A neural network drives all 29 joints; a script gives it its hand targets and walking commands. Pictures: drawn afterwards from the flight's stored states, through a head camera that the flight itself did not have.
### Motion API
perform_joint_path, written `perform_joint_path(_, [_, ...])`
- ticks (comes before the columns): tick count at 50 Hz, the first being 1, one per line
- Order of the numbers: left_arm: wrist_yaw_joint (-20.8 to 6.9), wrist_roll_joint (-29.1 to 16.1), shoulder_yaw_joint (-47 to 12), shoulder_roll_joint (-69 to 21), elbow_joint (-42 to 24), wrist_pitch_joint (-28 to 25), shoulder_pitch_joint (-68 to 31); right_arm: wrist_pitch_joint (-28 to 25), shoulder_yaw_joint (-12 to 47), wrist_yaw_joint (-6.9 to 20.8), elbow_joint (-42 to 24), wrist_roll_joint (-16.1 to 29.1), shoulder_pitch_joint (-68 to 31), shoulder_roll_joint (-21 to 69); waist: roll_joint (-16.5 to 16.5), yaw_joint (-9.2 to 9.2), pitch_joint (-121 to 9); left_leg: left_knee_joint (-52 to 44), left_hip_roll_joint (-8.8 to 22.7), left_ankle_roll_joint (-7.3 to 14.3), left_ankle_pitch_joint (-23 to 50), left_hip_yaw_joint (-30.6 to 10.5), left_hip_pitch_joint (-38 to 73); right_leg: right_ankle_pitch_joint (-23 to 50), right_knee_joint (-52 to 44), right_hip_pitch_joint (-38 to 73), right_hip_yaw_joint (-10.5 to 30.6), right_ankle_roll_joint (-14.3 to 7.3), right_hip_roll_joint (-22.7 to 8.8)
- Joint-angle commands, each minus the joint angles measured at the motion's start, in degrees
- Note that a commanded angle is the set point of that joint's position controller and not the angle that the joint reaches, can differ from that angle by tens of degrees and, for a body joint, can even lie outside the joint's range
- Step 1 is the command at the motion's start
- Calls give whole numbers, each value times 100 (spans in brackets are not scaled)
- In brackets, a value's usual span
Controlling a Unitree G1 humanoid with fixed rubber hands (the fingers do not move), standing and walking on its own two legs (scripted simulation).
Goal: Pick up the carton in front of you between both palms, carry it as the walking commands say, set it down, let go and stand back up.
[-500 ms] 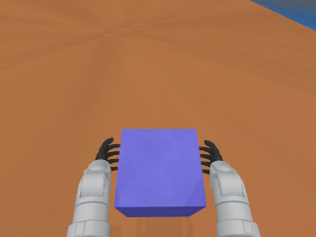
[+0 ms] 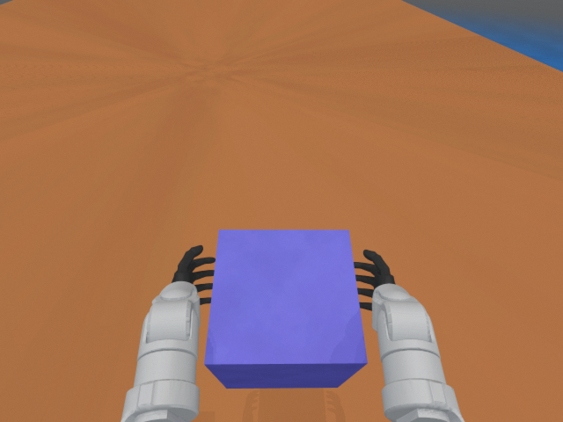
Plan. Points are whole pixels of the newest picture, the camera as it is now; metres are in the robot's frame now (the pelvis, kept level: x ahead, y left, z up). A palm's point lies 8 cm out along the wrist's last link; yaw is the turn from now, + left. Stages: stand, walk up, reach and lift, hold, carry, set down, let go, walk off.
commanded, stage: hold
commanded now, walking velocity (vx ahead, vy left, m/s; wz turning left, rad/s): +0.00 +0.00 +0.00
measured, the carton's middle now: (283, 315) +0.32 +0.00 -0.05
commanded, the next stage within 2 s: set down in 0.04 s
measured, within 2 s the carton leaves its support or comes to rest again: neither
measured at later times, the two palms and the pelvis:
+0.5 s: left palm (204, 299) +0.34 +0.14 -0.04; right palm (367, 302) +0.34 -0.15 -0.05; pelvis -0.01 +0.00 -0.02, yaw +0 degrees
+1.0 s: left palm (222, 331) +0.38 +0.13 -0.21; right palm (353, 324) +0.40 -0.16 -0.22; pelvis -0.05 -0.01 -0.15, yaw +0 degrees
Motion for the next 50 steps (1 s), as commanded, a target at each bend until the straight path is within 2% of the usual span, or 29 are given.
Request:
perform_joint_path(1, [-1469,-1555,-2961,-5512,39,-100,-2539,-274,2960,1481,-343,1647,-3029,5384,-10,-4,-1184,-474,-157,41,573,-270,113,526,-493,165,337,-4,121])
perform_joint_path(6, [-1383,-1576,-2997,-5462,-143,-120,-2464,-297,2977,1410,-454,1646,-2903,5313,9,-3,-1337,-426,-182,1,1099,-298,263,1028,-445,241,352,17,145])
perform_joint_path(9, [-1343,-1425,-2720,-5441,113,-217,-2658,-408,2698,1411,-133,1457,-3078,5208,41,10,-1143,-389,-192,-3,896,-296,138,801,-383,66,344,0,151])
perform_joint_path(15, [-1208,-707,-1471,-5274,1301,-776,-3391,-1031,1519,1441,1072,677,-3866,4740,83,-7,-754,-30,-223,4,416,-288,-536,236,33,-762,307,-68,202])
perform_joint_path(19, [-963,-95,-615,-4689,1762,-1416,-3339,-1700,637,1309,1596,-21,-3872,3942,71,-28,-861,448,-308,-46,808,-259,-1224,579,531,-1562,240,-80,314])
perform_joint_path(21, [-868,60,-438,-4439,1838,-1795,-3248,-2078,484,1276,1748,-180,-3775,3673,50,-1,-1126,688,-351,-75,1018,-242,-1539,784,791,-1880,219,-59,373])
perform_joint_path(24, [-803,31,-647,-4530,1771,-2384,-3371,-2662,720,1283,1807,-124,-3868,3770,9,38,-1838,1116,-431,-110,1339,-179,-1922,1134,1219,-2281,186,-18,451])
perform_joint_path(29, [-785,-377,-1580,-4932,1584,-3148,-4034,-3392,1627,1317,1766,337,-4551,4247,-127,34,-3542,1991,-551,-186,1801,-62,-2705,1848,2054,-2772,182,40,491])
perform_joint_path(33, [-772,-734,-2415,-5076,1091,-3329,-4666,-3552,2417,1312,1292,720,-5210,4412,-237,86,-5458,2758,-613,-234,2000,28,-3398,2339,2868,-2958,169,121,505])
perform_joint_path(35, [-780,-859,-2649,-5144,941,-3241,-4841,-3447,2628,1330,1205,849,-5367,4490,-265,100,-6012,3037,-639,-241,1824,71,-3734,2218,3149,-3166,142,157,514])
perform_joint_path(38, [-867,-872,-2630,-5248,999,-2962,-5009,-3167,2618,1426,1402,850,-5471,4593,-258,90,-5969,3375,-662,-235,1108,168,-4429,1410,3381,-3840,90,175,549])
perform_joint_path(41, [-1013,-776,-2360,-5337,1230,-2630,-5253,-2840,2360,1569,1739,721,-5619,4694,-241,84,-5518,3609,-678,-219,227,270,-5203,455,3528,-4520,50,137,565])
perform_joint_path(43, [-1095,-732,-2165,-5374,1382,-2459,-5438,-2671,2168,1647,1933,658,-5773,4710,-226,84,-5323,3769,-688,-212,-104,322,-5613,88,3648,-4889,23,106,572])
perform_joint_path(46, [-1141,-733,-1951,-5392,1547,-2343,-5710,-2554,1972,1698,2131,653,-6041,4667,-223,69,-5341,4061,-704,-212,-234,361,-6087,-42,3920,-5307,-19,84,579])
perform_joint_path(50, [-1073,-823,-1850,-5360,1649,-2376,-6048,-2588,1884,1676,2247,728,-6363,4546,-238,43,-5673,4506,-745,-240,-108,382,-6581,157,4394,-5764,-58,100,600])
